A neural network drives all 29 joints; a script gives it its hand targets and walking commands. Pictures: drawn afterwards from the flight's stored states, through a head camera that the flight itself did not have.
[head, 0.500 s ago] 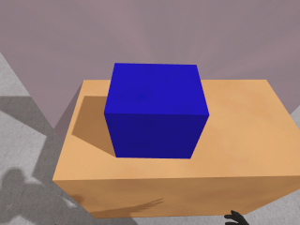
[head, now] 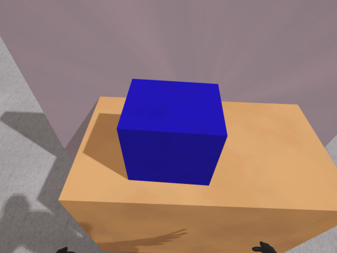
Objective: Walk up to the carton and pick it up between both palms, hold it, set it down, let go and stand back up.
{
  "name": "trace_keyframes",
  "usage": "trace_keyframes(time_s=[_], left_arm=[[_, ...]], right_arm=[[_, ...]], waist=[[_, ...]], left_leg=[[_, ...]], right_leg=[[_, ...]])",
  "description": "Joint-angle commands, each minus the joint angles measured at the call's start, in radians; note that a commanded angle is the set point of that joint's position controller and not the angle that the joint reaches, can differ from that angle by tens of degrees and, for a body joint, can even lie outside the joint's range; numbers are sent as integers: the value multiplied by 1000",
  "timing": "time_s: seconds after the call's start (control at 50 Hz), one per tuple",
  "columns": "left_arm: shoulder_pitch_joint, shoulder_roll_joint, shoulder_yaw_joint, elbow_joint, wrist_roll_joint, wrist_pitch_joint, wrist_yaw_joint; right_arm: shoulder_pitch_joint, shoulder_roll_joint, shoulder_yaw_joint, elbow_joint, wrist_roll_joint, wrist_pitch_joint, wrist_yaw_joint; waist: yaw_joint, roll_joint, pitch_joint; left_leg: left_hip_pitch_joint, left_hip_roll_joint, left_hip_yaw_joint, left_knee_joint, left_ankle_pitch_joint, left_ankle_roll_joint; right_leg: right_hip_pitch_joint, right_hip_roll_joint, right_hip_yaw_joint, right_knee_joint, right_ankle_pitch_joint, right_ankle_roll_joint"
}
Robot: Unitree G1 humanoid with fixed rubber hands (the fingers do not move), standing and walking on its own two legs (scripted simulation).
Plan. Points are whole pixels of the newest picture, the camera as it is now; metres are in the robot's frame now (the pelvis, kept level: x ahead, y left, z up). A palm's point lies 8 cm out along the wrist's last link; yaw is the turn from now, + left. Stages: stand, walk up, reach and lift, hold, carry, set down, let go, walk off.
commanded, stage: walk up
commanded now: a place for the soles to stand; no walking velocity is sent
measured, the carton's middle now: (171, 133) +0.46 -0.02 +0.00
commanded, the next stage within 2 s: reach and lift in 1.18 s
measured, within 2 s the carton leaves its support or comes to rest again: neither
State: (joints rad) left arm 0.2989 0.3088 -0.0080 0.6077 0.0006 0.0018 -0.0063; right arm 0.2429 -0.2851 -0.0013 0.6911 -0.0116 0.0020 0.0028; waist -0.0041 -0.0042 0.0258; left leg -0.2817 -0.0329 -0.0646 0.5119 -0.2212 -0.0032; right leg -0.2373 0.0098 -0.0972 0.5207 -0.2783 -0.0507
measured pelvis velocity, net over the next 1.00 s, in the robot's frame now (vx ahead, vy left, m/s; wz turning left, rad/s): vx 0.03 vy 0.02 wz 0.03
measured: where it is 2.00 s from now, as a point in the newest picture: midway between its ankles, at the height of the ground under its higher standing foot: outside the picture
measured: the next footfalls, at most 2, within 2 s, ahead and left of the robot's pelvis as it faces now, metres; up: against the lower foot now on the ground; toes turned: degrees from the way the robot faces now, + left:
none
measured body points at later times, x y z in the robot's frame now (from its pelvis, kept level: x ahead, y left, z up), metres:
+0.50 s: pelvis +0.01 +0.02 +0.00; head +0.01 +0.02 +0.45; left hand +0.09 +0.29 -0.11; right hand +0.13 -0.24 -0.10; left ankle +0.03 +0.12 -0.74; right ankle +0.00 -0.08 -0.74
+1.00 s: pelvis +0.03 +0.02 +0.00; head +0.04 +0.03 +0.45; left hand +0.11 +0.30 -0.11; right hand +0.17 -0.23 -0.10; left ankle +0.03 +0.12 -0.74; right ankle +0.00 -0.08 -0.74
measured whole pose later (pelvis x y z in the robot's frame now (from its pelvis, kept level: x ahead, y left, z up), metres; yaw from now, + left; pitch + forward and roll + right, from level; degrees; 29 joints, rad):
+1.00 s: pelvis +0.03 +0.02 +0.00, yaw +2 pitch -1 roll +0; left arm 0.35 0.32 0.00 0.63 0.02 -0.01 0.01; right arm 0.25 -0.27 -0.02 0.66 -0.01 0.00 0.00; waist 0.01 -0.01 0.02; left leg -0.25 -0.08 -0.08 0.54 -0.27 0.04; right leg -0.18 -0.03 -0.11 0.52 -0.33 -0.01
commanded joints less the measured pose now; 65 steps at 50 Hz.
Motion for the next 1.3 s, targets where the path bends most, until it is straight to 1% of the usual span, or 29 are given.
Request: trace_keyframes(time_s=[0.0, 0.02, 0.08, 0.12, 0.14, 0.18, 0.24, 0.26, 0.28, 0.3, 0.32, 0.36, 0.44, 0.54, 0.6, 0.74, 0.92, 1.16, 1.18, 1.2, 1.22, 1.24, 1.26, 1.28], left_arm=[[19, 107, 35, -56, 3, -13, 1], [20, 110, 36, -55, 3, -12, 2], [15, 107, 35, -53, 4, -9, 1], [19, 110, 36, -50, 2, -9, 2], [30, 108, 35, -46, -7, -12, 1], [36, 112, 35, -42, -6, -14, 1], [36, 113, 38, -38, -1, -13, 2], [93, 107, 45, -36, 19, -18, 1], [78, 114, 49, -36, 21, -18, 3], [72, 120, 53, -37, 22, -17, 5], [63, 122, 53, -39, 22, -18, 6], [55, 119, 53, -45, 19, -20, 7], [80, 109, 48, -42, 18, -30, 4], [99, 110, 45, -37, 18, -33, 6], [103, 107, 43, -38, 17, -27, 9], [112, 114, 43, -36, 16, -17, 14], [88, 115, 43, -38, 15, -20, 14], [101, 121, 45, -25, 15, -17, 15], [-395, 207, 88, -161, -19, 81, 35], [-320, 136, 60, -167, -5, 118, 55], [-331, 135, 69, -185, 0, 127, 64], [-292, 116, 64, -179, 5, 133, 63], [-263, 106, 67, -183, 7, 138, 60], [-245, 109, 69, -184, -6, 146, 59]], right_arm=[[-23, -114, -26, -71, 1, -19, -4], [-18, -119, -29, -73, 3, -19, -5], [-13, -112, -26, -74, 5, -19, -4], [-21, -116, -29, -75, 5, -18, -5], [-16, -110, -30, -70, 2, -16, -7], [-10, -110, -30, -68, 2, -17, -8], [-16, -105, -30, -67, 5, -15, -7], [28, -88, -33, -59, -12, -13, -2], [13, -82, -35, -67, -14, -11, -1], [15, -79, -37, -71, -15, -10, 0], [13, -79, -39, -75, -15, -11, 2], [7, -88, -44, -83, -11, -17, 3], [9, -101, -48, -87, -6, -28, 2], [31, -95, -43, -83, -6, -31, -3], [33, -93, -43, -85, -6, -26, -6], [31, -97, -45, -92, -1, -16, -7], [6, -94, -47, -100, -3, -15, -7], [8, -96, -50, -96, -3, -11, -6], [-341, -4, -128, 106, -103, -179, 6], [-283, -55, -138, 175, -87, -237, 33], [-286, -59, -138, 165, -85, -256, 45], [-278, -60, -148, 185, -78, -262, 48], [-250, -61, -142, 194, -69, -274, 46], [-244, -58, -138, 186, -66, -286, 44]], waist=[[11, 13, -47], [11, 16, -47], [8, -20, -38], [11, 0, -37], [10, -5, -22], [8, 6, -36], [11, 20, -32], [16, 28, -72], [13, 21, -9], [10, 13, 11], [8, 10, 28], [7, 12, 64], [17, 21, 24], [19, 14, -87], [18, 14, -82], [18, 18, 12], [16, 14, -60], [17, 14, 12], [-8, 71, 14], [-22, 81, 64], [-15, 79, 47], [-8, 53, 32], [-2, 32, -9], [5, 23, -51]], left_leg=[[21, 103, -128, -54, 95, 27], [14, 104, -131, -51, 90, 29], [5, 106, -142, -54, 94, 32], [5, 101, -137, -51, 90, 30], [14, 105, -138, -54, 138, 38], [28, 109, -139, -48, 170, 41], [10, 105, -139, -58, 146, 41], [23, 75, -122, -58, -24, 49], [-11, 60, -115, -60, -90, 48], [-22, 54, -116, -61, -121, 46], [-26, 54, -120, -64, -124, 46], [-41, 64, -137, -77, -103, 50], [-39, 89, -170, -87, -1, 60], [30, 91, -152, -45, 177, 61], [42, 93, -147, -31, 231, 62], [-1, 90, -153, -43, 246, 59], [51, 82, -149, -32, 251, 60], [-1, 69, -161, -58, 126, 54], [-19, 92, 67, -51, -19, -30], [-86, 96, 57, -87, -84, -30], [-88, 101, 58, -106, -105, -29], [-101, 99, 48, -82, -59, -31], [-77, 96, 50, -70, -30, -27], [-25, 88, 64, -63, -7, -24]], right_leg=[[8, -145, 140, -111, 74, 6], [7, -145, 135, -113, 62, 5], [7, -140, 126, -107, 58, 8], [-2, -142, 132, -110, 51, 5], [-5, -148, 146, -117, 82, 3], [6, -149, 140, -108, 106, 3], [20, -147, 139, -107, 83, 3], [32, -141, 147, -132, -109, -6], [-12, -146, 166, -158, -193, -9], [-34, -156, 176, -176, -243, -12], [-53, -161, 182, -183, -258, -14], [-76, -156, 170, -174, -225, -9], [-2, -133, 132, -115, -62, -1], [81, -139, 119, -72, 101, -2], [79, -140, 110, -59, 140, 0], [52, -142, 107, -62, 142, 4], [87, -146, 98, -63, 147, 3], [48, -151, 104, -95, 33, -1], [-116, -14, 30, -31, -66, 0], [-20, -19, 32, -16, -60, 0], [1, -14, 22, -7, -53, 3], [23, -19, 13, 12, -31, 6], [53, -21, 9, 11, -19, 11], [58, -19, 14, -16, -7, 15]])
